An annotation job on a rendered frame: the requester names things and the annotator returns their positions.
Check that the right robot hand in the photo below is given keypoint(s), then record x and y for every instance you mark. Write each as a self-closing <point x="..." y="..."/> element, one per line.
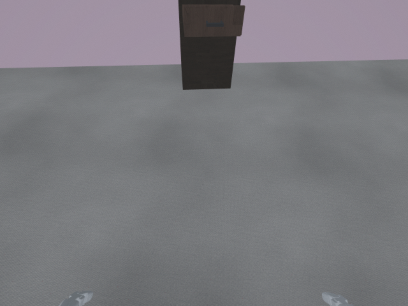
<point x="335" y="300"/>

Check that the handle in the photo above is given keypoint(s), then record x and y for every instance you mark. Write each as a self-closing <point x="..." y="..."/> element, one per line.
<point x="219" y="24"/>

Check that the drawer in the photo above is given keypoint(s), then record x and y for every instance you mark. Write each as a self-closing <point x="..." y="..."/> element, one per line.
<point x="196" y="15"/>

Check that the left robot hand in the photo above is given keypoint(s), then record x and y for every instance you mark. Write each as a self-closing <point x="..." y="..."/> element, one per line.
<point x="77" y="298"/>

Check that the cabinet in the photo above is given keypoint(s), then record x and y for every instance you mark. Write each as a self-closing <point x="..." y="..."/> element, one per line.
<point x="207" y="62"/>

